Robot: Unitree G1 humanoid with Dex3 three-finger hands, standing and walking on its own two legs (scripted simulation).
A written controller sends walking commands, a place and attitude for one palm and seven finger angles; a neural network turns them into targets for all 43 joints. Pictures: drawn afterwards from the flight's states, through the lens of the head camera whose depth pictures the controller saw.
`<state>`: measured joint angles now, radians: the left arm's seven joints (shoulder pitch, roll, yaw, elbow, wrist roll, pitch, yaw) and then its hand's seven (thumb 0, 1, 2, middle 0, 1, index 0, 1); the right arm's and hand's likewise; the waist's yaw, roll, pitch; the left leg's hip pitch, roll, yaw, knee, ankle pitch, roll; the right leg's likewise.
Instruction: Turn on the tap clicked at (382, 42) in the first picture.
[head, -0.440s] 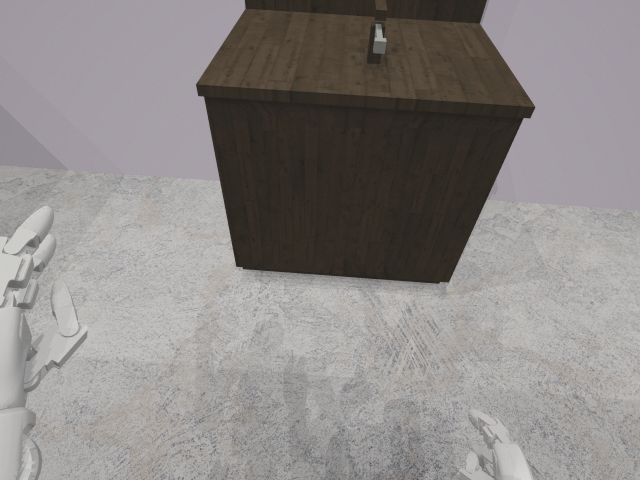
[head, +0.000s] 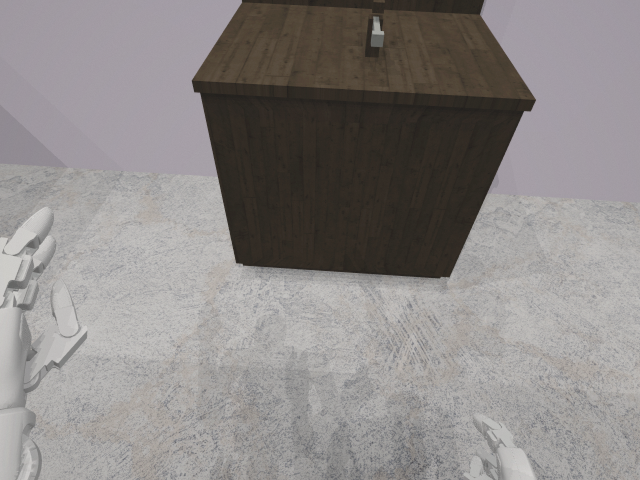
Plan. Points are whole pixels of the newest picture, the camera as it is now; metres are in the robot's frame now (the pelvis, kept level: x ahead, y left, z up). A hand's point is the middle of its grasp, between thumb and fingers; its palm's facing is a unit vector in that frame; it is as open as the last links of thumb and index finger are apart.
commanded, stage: walk to a spot facing it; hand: left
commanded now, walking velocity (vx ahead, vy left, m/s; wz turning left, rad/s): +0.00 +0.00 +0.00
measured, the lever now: (377, 38) +1.03 -0.07 +0.13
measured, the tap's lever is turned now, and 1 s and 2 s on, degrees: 0 0 0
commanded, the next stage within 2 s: turn to face it in 0.76 s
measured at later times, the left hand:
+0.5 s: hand (206, 268) +0.29 +0.15 +0.16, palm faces +0.27 -0.88 -0.38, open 7.4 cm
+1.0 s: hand (262, 167) +0.45 +0.11 +0.17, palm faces +0.19 -0.91 -0.38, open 7.4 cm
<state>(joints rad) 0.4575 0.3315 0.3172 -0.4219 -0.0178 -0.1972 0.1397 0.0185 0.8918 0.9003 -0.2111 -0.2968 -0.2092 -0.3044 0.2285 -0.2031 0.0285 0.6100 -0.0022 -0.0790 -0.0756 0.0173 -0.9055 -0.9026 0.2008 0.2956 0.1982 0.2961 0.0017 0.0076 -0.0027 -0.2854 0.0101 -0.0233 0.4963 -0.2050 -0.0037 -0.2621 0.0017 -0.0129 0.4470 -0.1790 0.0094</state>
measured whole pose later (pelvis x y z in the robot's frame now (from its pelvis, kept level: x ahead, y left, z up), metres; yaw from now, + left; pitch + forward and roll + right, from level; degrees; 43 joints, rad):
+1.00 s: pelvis +0.16 -0.06 -0.01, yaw -16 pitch -1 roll +2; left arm 0.38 0.38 0.38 -0.45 -0.03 -0.21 0.15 0.02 0.89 0.90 -0.21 -0.30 -0.21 -0.30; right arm 0.15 -0.16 0.03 0.59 -0.01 -0.06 -0.06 0.02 -0.91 -0.90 0.20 0.30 0.20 0.30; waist 0.00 -0.05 0.04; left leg -0.31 0.06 0.21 0.58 -0.25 0.03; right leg -0.41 0.02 -0.01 1.13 -0.51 0.00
